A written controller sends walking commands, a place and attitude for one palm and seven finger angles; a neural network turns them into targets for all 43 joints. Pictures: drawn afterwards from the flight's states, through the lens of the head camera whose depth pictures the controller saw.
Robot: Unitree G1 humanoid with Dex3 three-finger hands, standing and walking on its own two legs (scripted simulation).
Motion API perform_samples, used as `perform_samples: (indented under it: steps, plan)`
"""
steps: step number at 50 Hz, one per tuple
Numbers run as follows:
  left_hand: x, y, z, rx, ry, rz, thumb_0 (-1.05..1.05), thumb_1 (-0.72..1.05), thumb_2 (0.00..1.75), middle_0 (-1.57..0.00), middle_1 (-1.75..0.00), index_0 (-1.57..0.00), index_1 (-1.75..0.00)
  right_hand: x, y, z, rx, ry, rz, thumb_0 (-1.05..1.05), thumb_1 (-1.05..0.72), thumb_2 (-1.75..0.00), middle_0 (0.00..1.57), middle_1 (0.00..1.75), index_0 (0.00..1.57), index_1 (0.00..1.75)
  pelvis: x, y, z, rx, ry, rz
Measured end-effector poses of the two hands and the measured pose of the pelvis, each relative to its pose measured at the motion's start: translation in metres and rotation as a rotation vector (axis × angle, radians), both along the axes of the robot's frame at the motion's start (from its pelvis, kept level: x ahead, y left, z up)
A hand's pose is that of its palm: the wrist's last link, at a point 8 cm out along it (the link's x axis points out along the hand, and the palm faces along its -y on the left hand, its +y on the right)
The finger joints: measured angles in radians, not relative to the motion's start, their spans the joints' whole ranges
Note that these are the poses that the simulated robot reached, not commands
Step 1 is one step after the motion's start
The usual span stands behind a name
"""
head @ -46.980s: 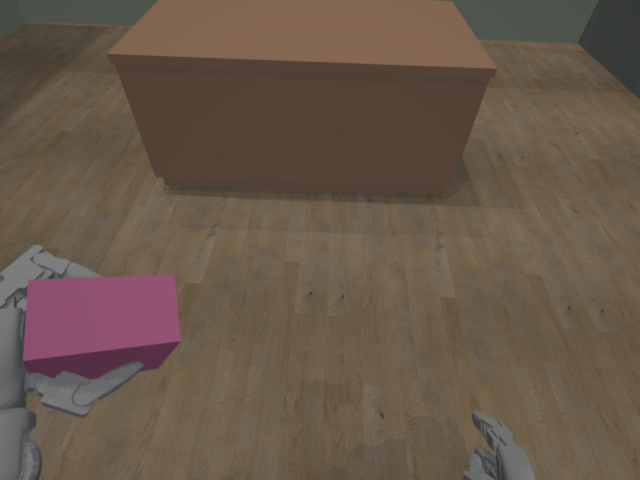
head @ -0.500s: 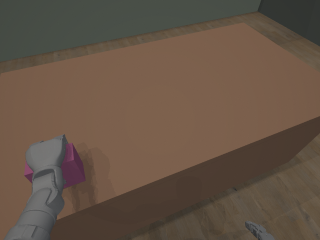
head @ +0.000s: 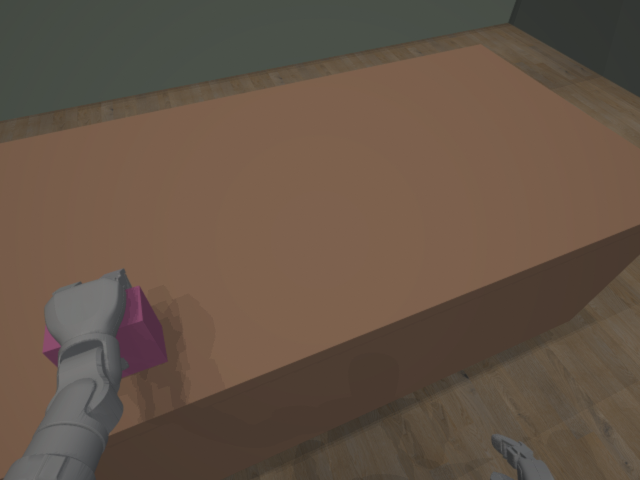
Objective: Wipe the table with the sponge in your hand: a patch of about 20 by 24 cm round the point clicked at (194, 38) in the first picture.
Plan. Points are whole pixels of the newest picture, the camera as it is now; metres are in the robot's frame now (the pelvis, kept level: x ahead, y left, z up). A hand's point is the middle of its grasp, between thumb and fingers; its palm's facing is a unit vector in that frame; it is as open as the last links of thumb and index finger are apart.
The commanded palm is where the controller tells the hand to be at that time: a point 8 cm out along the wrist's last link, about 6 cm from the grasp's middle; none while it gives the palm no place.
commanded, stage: lift the sponge slowly off the table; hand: left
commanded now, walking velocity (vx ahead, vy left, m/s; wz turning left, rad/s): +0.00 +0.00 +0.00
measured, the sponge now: (115, 345) +0.30 +0.32 -0.05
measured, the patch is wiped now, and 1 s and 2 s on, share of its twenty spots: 0.95 0.95 0.95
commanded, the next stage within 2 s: bring the sponge back beside the body in 2.00 s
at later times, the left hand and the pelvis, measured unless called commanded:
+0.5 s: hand (108, 333) +0.29 +0.31 -0.01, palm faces -0.10 -0.07 -0.99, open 10.4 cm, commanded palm +0.27 +0.29 +0.06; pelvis +0.00 +0.01 +0.01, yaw +1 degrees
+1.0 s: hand (96, 330) +0.28 +0.31 +0.03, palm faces -0.09 -0.08 -0.99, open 10.4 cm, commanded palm +0.26 +0.30 +0.09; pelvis +0.00 +0.00 +0.02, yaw +1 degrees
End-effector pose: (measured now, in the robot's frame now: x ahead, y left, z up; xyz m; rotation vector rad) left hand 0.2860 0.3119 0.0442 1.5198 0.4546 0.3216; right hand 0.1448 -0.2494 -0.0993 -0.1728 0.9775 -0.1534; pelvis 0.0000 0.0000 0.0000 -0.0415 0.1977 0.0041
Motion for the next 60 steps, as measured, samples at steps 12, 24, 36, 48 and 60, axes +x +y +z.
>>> perform_samples:
  steps: [12,24,36,48,60]
  plan:
    - [-0.003,0.001,0.002,-0.013,0.009,-0.015,-0.01,-0.48,1.02,-0.64,-1.32,-0.66,-1.35,0.001,0.011,0.001,0.006,-0.007,0.005,0.01,-0.91,-0.90,0.20,0.30,0.20,0.30,0.000,0.006,0.003,-0.003,-0.022,0.005]
    - [-0.006,-0.004,0.006,-0.034,0.020,-0.031,-0.02,-0.48,1.02,-0.64,-1.32,-0.67,-1.34,0.016,0.023,0.003,0.024,-0.025,0.030,0.01,-0.91,-0.90,0.20,0.30,0.20,0.30,0.004,0.010,0.006,-0.002,-0.041,0.013]
    - [-0.022,-0.010,0.013,-0.050,0.006,-0.041,-0.02,-0.49,1.02,-0.66,-1.31,-0.68,-1.33,0.032,0.023,0.012,0.025,-0.069,0.057,0.01,-0.91,-0.90,0.20,0.30,0.20,0.30,0.005,0.005,0.011,0.005,-0.074,0.013]
    - [-0.019,-0.003,0.035,-0.046,0.015,-0.037,-0.02,-0.50,1.02,-0.66,-1.31,-0.69,-1.33,0.032,0.012,0.017,0.010,-0.084,0.055,0.01,-0.91,-0.90,0.20,0.30,0.20,0.30,0.001,-0.003,0.015,0.012,-0.100,0.023]
    - [-0.020,-0.014,0.050,-0.039,-0.014,-0.046,-0.02,-0.50,1.02,-0.67,-1.30,-0.69,-1.32,0.025,0.006,0.017,0.028,-0.077,0.041,0.01,-0.91,-0.90,0.20,0.30,0.20,0.30,0.000,-0.008,0.020,0.021,-0.121,0.011]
